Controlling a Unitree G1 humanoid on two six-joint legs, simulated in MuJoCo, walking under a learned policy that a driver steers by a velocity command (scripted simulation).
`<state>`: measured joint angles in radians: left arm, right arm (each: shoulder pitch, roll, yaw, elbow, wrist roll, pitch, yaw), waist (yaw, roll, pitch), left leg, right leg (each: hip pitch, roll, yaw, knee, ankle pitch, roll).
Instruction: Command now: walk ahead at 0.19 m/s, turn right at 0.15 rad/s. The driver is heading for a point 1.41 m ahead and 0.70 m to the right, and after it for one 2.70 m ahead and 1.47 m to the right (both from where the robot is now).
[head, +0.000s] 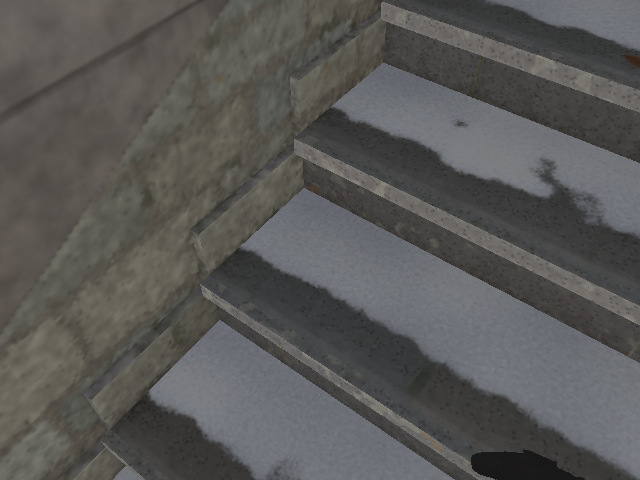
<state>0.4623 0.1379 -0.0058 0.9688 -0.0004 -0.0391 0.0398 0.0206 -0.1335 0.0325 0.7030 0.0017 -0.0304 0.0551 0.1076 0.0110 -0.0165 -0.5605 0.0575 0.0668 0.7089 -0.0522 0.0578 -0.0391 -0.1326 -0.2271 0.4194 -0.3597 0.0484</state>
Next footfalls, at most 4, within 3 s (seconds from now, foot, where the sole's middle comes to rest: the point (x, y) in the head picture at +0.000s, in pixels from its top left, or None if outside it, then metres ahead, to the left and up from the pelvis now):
0.02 left None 0.13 0.13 -0.77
0.46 right None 0.18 -0.15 -0.62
1.14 left None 0.32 0.00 -0.62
1.54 right None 0.20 -0.20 -0.62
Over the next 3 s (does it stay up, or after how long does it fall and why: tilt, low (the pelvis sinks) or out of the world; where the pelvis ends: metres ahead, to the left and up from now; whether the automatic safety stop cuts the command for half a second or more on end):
stays up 0.41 -0.33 0.28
